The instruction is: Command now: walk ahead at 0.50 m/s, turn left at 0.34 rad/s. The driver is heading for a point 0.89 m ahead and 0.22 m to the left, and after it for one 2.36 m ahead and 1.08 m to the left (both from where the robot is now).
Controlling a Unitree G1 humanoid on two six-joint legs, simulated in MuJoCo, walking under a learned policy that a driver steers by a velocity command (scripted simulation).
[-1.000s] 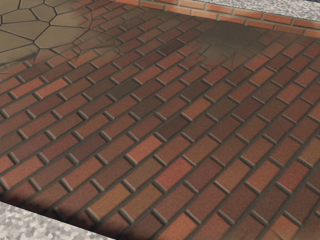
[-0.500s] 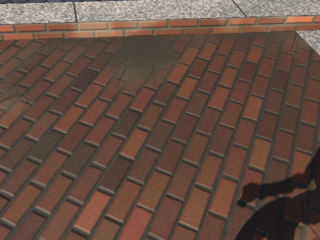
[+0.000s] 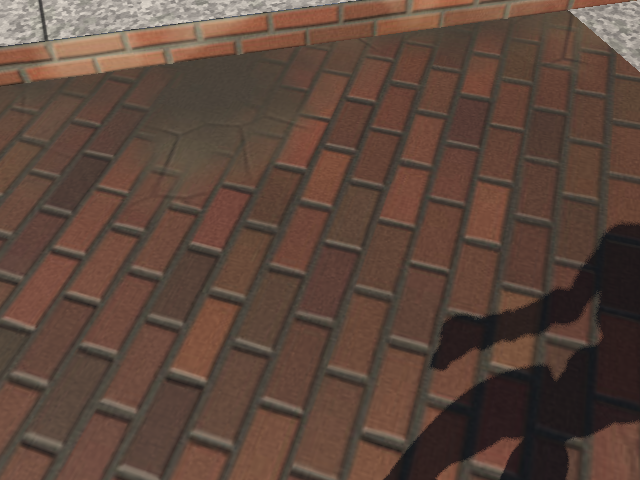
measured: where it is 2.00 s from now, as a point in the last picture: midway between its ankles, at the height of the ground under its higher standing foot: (173, 245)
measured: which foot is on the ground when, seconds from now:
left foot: up 0.00-0.34, down 0.36-0.94, up 0.96-1.00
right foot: down 0.00-0.36, up 0.38-0.92, down 0.94-1.00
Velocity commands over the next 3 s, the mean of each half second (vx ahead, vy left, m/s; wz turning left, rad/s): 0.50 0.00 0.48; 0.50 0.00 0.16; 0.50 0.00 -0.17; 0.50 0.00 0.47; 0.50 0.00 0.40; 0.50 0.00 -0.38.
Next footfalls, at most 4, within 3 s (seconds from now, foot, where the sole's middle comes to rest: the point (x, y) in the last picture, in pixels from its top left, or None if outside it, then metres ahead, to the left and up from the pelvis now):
0.36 left None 0.33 0.18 -0.76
0.94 right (253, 370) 0.70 0.13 -0.76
1.44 left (144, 293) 0.94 0.39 -0.76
1.90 right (190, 193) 1.25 0.28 -0.76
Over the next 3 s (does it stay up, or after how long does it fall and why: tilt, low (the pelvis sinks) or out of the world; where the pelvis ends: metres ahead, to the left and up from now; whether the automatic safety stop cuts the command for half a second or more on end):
stays up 1.51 0.63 0.00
